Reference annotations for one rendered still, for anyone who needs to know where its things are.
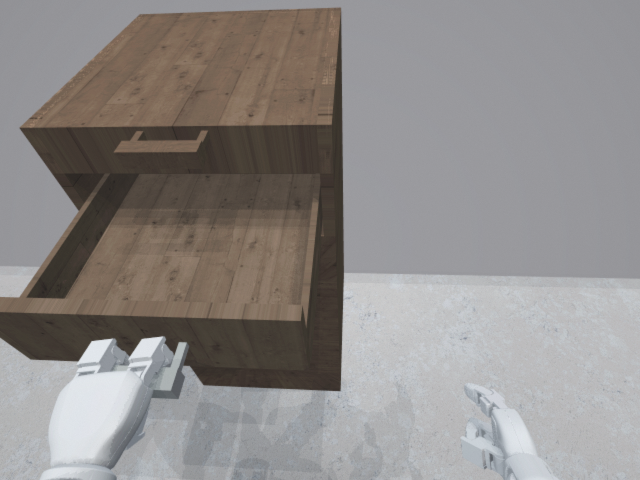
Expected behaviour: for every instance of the handle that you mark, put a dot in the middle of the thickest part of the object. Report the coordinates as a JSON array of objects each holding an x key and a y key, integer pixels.
[
  {"x": 168, "y": 382},
  {"x": 161, "y": 154}
]

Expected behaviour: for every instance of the right robot hand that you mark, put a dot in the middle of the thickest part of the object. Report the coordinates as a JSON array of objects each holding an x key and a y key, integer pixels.
[{"x": 489, "y": 446}]

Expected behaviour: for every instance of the robot right forearm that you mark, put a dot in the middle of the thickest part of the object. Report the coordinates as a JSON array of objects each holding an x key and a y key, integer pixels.
[{"x": 527, "y": 467}]

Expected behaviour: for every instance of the left robot hand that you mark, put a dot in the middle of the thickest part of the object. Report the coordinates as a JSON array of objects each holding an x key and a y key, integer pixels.
[{"x": 101, "y": 413}]

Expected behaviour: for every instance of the cabinet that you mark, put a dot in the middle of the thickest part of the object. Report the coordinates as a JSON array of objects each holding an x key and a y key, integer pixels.
[{"x": 262, "y": 89}]

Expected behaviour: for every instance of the drawer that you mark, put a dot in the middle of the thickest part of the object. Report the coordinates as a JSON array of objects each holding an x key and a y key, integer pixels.
[{"x": 227, "y": 262}]

